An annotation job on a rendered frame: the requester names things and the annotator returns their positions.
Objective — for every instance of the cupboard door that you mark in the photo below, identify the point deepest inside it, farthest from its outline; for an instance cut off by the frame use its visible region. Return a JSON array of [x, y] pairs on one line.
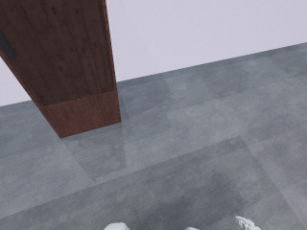
[[61, 48]]

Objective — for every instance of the robot right hand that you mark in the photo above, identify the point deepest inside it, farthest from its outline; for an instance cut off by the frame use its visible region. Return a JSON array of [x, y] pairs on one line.
[[246, 224]]

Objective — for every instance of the handle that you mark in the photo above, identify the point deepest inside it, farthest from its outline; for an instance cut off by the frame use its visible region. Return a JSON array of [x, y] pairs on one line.
[[6, 47]]

